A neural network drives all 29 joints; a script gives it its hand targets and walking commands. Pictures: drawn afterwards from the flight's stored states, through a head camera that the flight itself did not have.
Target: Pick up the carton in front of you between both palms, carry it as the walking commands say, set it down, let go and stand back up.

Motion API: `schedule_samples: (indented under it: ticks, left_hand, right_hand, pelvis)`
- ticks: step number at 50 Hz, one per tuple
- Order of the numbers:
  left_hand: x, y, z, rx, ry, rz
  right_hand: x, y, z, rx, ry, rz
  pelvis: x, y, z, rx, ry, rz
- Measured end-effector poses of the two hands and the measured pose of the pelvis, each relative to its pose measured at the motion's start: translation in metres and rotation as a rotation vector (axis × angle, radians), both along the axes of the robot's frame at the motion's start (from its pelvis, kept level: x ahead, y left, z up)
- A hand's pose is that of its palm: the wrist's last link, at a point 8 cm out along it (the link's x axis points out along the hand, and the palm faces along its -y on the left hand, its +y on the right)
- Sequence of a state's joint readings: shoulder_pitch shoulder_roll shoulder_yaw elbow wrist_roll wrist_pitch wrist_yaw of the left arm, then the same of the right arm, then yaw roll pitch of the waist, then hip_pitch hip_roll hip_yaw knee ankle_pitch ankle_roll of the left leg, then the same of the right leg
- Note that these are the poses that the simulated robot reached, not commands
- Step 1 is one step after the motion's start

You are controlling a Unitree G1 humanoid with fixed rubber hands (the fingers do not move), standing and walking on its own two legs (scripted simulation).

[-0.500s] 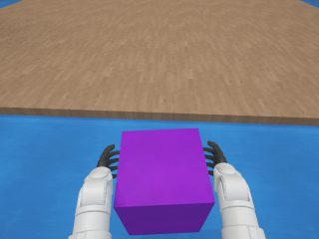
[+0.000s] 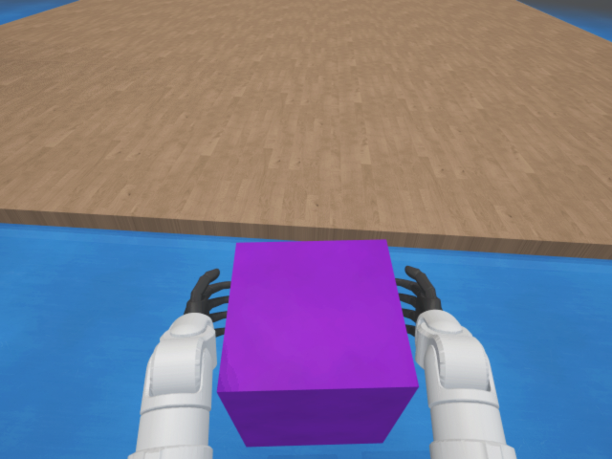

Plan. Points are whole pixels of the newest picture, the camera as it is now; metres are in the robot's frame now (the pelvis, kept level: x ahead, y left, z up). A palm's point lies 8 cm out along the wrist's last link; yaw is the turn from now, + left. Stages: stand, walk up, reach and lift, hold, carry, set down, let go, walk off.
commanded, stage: carry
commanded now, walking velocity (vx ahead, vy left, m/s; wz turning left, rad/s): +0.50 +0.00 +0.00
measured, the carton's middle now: (313, 347) +0.30 -0.01 -0.01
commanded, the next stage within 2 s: none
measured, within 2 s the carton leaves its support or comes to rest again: neither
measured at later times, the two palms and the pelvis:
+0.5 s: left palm (187, 229) +0.45 +0.19 +0.09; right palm (373, 219) +0.46 -0.11 +0.10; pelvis +0.22 +0.03 -0.01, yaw +0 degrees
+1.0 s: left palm (224, 141) +0.78 +0.17 +0.08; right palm (355, 142) +0.78 -0.13 +0.08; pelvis +0.53 +0.02 -0.02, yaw +1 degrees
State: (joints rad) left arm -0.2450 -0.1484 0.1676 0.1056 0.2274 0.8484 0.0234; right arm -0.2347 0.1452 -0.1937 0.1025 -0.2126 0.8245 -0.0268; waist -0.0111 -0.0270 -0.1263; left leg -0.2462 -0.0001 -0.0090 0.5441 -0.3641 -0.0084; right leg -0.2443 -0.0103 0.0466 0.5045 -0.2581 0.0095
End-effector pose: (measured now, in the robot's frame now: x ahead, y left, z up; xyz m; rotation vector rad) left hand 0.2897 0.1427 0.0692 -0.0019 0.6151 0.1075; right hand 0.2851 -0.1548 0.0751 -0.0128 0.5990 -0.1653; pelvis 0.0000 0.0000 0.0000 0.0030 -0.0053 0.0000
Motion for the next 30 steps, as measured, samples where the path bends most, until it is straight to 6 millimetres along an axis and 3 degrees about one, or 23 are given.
schedule_samples:
  ticks: [6, 13, 20, 23, 27, 30]
  left_hand:
    - [0.027, 0.012, 0.017, -0.02, -0.002, 0.008]
    - [0.071, -0.004, 0.027, -0.036, -0.001, -0.003]
    - [0.107, 0.017, 0.022, -0.063, 0.064, 0.066]
    - [0.137, 0.033, 0.025, -0.072, 0.043, 0.089]
    - [0.192, 0.052, 0.02, -0.079, -0.003, 0.085]
    - [0.23, 0.056, 0.017, -0.074, 0.044, 0.059]
  right_hand:
    - [0.025, 0.011, 0.016, 0.025, -0.003, -0.018]
    - [0.06, -0.004, 0.02, 0.064, -0.003, -0.062]
    - [0.118, 0.016, 0.025, 0.057, 0.064, -0.008]
    - [0.154, 0.032, 0.028, 0.056, 0.044, 0.013]
    - [0.205, 0.051, 0.022, 0.051, -0.002, 0.012]
    - [0.233, 0.054, 0.015, 0.058, 0.043, -0.02]
  pelvis:
    - [0.034, 0.011, 0.001, -0.009, 0.053, -0.041]
    - [0.091, 0.003, -0.003, -0.039, 0.086, -0.011]
    - [0.158, 0.009, 0.006, -0.005, 0.106, 0.011]
    - [0.193, 0.019, 0.003, -0.002, 0.095, 0.008]
    - [0.243, 0.039, -0.016, 0.011, 0.066, -0.011]
    - [0.273, 0.05, -0.013, 0.005, 0.075, -0.03]
